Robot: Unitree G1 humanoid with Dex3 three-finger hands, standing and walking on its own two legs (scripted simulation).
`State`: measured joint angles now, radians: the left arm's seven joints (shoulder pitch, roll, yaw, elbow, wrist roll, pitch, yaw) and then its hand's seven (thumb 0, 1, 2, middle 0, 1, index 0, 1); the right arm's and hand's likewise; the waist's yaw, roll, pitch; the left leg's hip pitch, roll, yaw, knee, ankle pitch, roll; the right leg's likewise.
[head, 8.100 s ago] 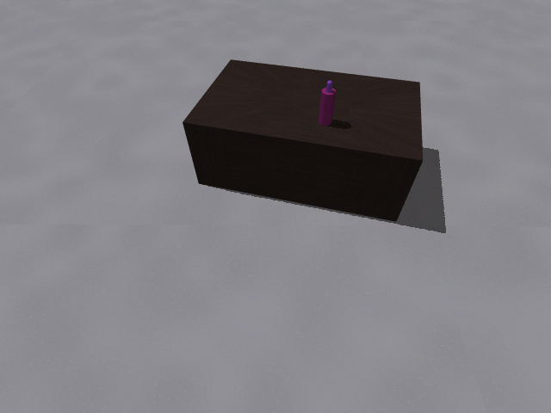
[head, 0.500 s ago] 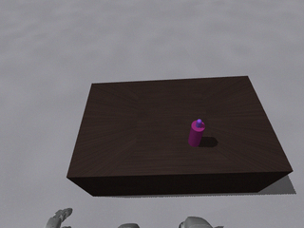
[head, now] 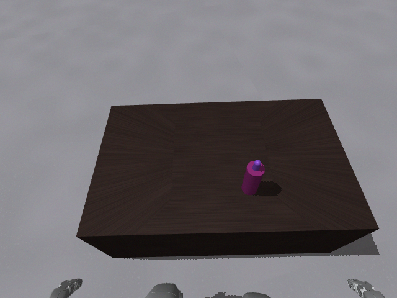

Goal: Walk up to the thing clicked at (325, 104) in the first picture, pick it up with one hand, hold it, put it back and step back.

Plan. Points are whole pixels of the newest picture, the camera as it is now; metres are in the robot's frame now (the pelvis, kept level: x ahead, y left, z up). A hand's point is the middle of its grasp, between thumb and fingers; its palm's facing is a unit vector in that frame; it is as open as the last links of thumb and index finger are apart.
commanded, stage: walk up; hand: right
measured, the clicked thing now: (253, 175) +0.50 -0.14 -0.27
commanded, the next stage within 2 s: stand in 1.58 s
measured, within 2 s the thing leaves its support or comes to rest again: neither
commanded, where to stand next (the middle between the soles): +0.02 +0.01 m, yaw +2 degrees
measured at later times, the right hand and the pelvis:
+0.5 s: hand out of the picture +0.07 -0.24 -0.13, palm faces -0.04 +0.93 -0.36, open 7.4 cm; pelvis -0.03 +0.01 +0.02, yaw +1 degrees
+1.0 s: hand out of the picture +0.07 -0.22 -0.13, palm faces -0.08 +0.95 -0.32, open 7.4 cm; pelvis -0.03 +0.02 +0.02, yaw +2 degrees
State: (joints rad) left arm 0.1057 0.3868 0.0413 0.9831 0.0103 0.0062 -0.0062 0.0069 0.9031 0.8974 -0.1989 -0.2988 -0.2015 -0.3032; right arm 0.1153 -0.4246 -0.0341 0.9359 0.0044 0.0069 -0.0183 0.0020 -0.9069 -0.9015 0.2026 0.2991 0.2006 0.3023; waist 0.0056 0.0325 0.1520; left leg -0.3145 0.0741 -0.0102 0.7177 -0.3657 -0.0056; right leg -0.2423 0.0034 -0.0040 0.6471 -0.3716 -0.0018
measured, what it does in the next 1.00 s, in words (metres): stands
